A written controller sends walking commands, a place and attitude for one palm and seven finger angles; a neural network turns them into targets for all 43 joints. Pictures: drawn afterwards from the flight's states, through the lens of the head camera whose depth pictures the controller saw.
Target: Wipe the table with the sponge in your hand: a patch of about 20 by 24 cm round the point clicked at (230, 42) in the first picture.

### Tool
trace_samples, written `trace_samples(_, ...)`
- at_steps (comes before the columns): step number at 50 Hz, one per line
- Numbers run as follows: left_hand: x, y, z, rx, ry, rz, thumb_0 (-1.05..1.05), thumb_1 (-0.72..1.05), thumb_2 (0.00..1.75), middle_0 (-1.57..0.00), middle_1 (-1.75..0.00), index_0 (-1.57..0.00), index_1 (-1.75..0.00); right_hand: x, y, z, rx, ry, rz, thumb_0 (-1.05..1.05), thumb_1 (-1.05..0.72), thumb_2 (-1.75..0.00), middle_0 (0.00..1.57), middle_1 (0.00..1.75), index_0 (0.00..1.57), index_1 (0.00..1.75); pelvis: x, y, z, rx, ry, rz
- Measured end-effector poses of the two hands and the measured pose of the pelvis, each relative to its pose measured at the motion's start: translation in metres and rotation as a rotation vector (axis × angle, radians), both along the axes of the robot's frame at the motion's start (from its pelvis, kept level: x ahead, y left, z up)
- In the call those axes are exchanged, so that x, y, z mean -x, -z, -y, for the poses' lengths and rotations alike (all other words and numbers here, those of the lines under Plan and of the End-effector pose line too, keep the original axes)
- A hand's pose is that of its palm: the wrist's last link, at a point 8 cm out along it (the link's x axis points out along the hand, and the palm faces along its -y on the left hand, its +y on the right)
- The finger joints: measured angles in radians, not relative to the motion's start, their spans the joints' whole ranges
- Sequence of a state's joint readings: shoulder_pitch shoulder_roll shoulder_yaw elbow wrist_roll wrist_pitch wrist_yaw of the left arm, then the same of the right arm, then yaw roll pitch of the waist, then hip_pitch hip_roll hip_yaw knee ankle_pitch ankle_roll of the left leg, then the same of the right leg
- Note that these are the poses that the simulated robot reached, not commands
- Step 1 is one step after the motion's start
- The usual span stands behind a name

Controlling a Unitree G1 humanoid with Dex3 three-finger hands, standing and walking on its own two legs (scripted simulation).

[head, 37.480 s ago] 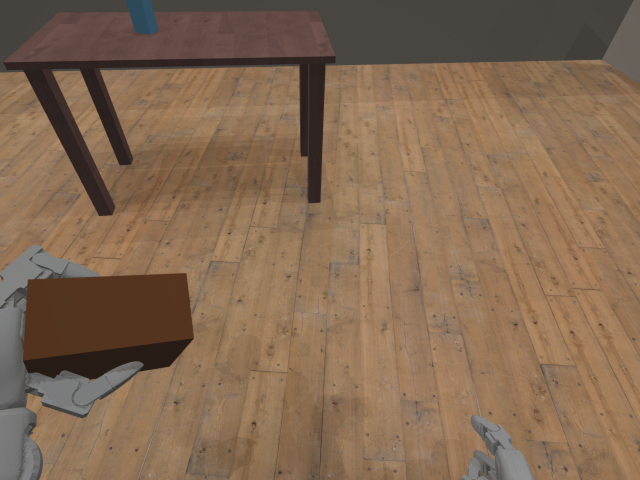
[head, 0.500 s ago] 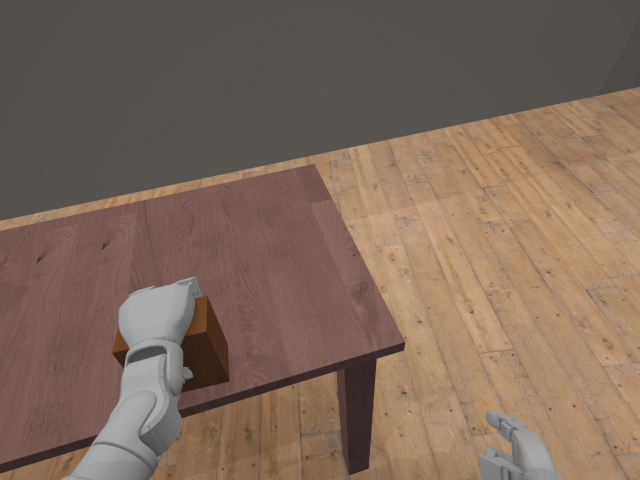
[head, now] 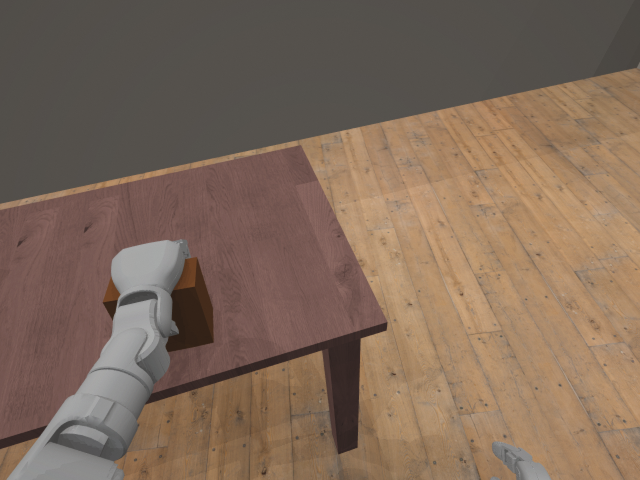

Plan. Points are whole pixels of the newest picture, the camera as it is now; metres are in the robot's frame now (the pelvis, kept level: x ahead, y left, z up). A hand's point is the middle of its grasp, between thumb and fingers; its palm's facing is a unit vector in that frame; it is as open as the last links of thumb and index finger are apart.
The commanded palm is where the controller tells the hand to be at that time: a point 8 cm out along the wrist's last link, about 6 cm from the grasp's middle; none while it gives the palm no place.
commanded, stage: wipe forward along the third lane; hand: left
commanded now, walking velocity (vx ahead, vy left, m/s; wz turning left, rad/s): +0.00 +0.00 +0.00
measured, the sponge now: (169, 317) +0.34 +0.27 -0.01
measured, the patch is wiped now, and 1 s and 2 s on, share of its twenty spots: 0.70 0.90 1.00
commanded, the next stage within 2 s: wipe back along the third lane in 1.02 s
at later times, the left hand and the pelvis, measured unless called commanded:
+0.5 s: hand (168, 261) +0.40 +0.27 +0.05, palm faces -0.11 +0.03 -0.99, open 10.4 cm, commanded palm +0.40 +0.28 +0.07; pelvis -0.01 -0.02 -0.01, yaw -5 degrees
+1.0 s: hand (164, 237) +0.45 +0.30 +0.05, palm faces -0.13 +0.01 -0.99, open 10.4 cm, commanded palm +0.45 +0.30 +0.07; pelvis +0.01 -0.01 -0.01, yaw -6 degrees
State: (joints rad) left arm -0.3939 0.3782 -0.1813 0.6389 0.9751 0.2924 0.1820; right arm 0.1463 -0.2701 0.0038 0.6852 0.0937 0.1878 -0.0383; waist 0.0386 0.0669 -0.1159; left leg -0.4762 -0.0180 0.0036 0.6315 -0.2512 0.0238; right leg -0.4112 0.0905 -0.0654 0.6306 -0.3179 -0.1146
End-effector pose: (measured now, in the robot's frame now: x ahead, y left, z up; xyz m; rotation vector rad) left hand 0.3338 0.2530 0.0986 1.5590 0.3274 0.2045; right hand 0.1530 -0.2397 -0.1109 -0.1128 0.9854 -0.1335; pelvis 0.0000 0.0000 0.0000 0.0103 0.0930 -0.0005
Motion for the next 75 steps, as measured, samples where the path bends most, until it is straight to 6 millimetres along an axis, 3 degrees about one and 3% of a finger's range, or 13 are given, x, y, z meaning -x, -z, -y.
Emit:
trace_samples(10, -0.017, -0.001, -0.003, -0.013, 0.015, -0.007, 0.00, -0.55, 1.04, -0.69, -1.29, -0.74, -1.28, 0.048, 0.012, 0.035, 0.043, 0.080, -0.087, 0.01, -0.91, -0.90, 0.20, 0.30, 0.20, 0.29, 0.007, 0.005, 0.011, -0.001, 0.021, -0.028)
trace_samples(21, -0.047, -0.002, -0.008, -0.033, -0.002, -0.028, 0.01, -0.55, 1.04, -0.70, -1.29, -0.74, -1.28, 0.085, 0.020, 0.052, 0.032, 0.159, -0.134, 0.01, -0.91, -0.90, 0.20, 0.30, 0.20, 0.29, 0.008, 0.009, 0.021, -0.001, 0.070, -0.075)
trace_samples(31, -0.073, -0.002, -0.015, -0.038, -0.021, -0.044, 0.01, -0.56, 1.04, -0.70, -1.29, -0.74, -1.28, 0.102, 0.026, 0.058, 0.029, 0.183, -0.183, 0.01, -0.91, -0.90, 0.20, 0.30, 0.20, 0.29, 0.003, 0.012, 0.025, -0.002, 0.089, -0.122)
trace_samples(41, -0.090, -0.002, -0.022, -0.032, -0.028, -0.047, 0.01, -0.56, 1.04, -0.70, -1.29, -0.75, -1.28, 0.104, 0.024, 0.058, 0.041, 0.192, -0.203, 0.01, -0.91, -0.90, 0.20, 0.30, 0.20, 0.29, -0.004, 0.013, 0.021, 0.003, 0.095, -0.151)
trace_samples(54, -0.116, -0.004, -0.039, -0.021, -0.027, -0.063, 0.02, -0.56, 1.04, -0.70, -1.29, -0.75, -1.29, 0.108, 0.016, 0.047, 0.076, 0.201, -0.219, 0.01, -0.91, -0.90, 0.20, 0.30, 0.20, 0.29, -0.006, 0.014, 0.006, 0.022, 0.096, -0.178)
trace_samples(65, -0.124, 0.000, -0.048, -0.017, 0.017, -0.033, 0.01, -0.56, 1.04, -0.70, -1.29, -0.75, -1.29, 0.119, 0.015, 0.016, 0.059, 0.232, -0.272, 0.01, -0.91, -0.90, 0.20, 0.30, 0.20, 0.29, -0.016, 0.009, -0.019, 0.034, 0.105, -0.182)
trace_samples(70, -0.118, 0.001, -0.050, -0.003, 0.021, 0.007, 0.01, -0.56, 1.04, -0.70, -1.30, -0.74, -1.29, 0.106, 0.013, -0.004, 0.037, 0.220, -0.263, 0.01, -0.91, -0.90, 0.20, 0.30, 0.20, 0.29, -0.023, 0.005, -0.032, 0.039, 0.097, -0.160)
trace_samples(75, -0.114, 0.002, -0.049, -0.010, 0.026, 0.029, 0.02, -0.55, 1.04, -0.69, -1.30, -0.73, -1.30, 0.079, 0.009, -0.022, 0.020, 0.191, -0.221, 0.01, -0.91, -0.90, 0.20, 0.30, 0.20, 0.29, -0.029, 0.002, -0.045, 0.044, 0.088, -0.140)
